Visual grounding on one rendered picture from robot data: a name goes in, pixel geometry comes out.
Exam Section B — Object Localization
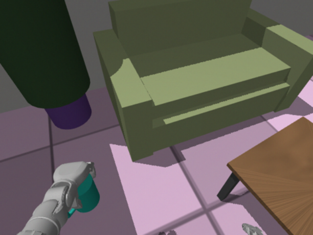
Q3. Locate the mug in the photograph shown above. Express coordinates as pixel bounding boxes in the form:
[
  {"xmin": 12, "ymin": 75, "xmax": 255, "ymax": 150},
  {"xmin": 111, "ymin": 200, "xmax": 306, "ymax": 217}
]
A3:
[{"xmin": 67, "ymin": 174, "xmax": 100, "ymax": 218}]

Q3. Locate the sofa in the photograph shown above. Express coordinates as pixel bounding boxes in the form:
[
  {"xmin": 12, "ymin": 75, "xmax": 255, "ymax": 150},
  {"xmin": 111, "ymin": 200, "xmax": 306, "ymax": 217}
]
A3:
[{"xmin": 93, "ymin": 0, "xmax": 313, "ymax": 162}]

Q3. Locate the left robot arm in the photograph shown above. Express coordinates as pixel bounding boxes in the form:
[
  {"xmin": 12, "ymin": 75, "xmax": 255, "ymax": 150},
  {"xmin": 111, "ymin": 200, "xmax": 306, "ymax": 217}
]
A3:
[{"xmin": 17, "ymin": 179, "xmax": 78, "ymax": 235}]

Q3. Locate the right robot hand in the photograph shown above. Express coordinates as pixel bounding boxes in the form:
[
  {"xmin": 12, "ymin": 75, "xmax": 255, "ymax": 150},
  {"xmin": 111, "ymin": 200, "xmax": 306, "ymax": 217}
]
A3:
[{"xmin": 242, "ymin": 223, "xmax": 263, "ymax": 235}]

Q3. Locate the potted plant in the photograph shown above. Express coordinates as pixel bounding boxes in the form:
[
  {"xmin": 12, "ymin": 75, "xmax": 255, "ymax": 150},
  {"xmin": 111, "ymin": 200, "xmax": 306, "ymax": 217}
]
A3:
[{"xmin": 0, "ymin": 0, "xmax": 91, "ymax": 130}]

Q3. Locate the coffee table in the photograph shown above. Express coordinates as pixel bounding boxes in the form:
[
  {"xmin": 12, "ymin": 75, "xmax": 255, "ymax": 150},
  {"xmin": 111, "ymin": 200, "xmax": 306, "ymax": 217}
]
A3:
[{"xmin": 217, "ymin": 117, "xmax": 313, "ymax": 235}]

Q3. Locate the left robot hand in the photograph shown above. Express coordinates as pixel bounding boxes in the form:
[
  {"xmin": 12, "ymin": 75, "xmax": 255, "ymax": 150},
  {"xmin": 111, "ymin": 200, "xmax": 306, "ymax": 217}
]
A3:
[{"xmin": 53, "ymin": 161, "xmax": 96, "ymax": 209}]

